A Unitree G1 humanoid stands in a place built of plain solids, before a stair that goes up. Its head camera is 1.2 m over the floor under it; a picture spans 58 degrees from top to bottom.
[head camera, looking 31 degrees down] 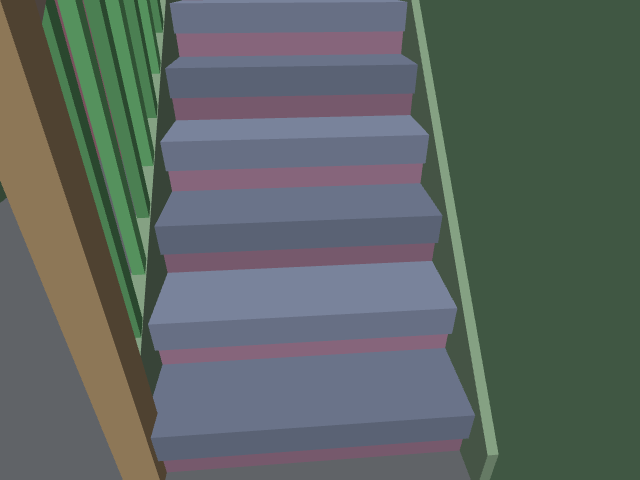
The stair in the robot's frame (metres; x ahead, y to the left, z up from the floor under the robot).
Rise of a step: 0.19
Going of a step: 0.22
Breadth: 0.88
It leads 5 degrees to the left of straight ahead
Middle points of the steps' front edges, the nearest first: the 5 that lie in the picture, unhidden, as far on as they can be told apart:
0.72 0.01 0.20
0.94 0.04 0.38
1.16 0.06 0.57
1.39 0.07 0.76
1.61 0.09 0.94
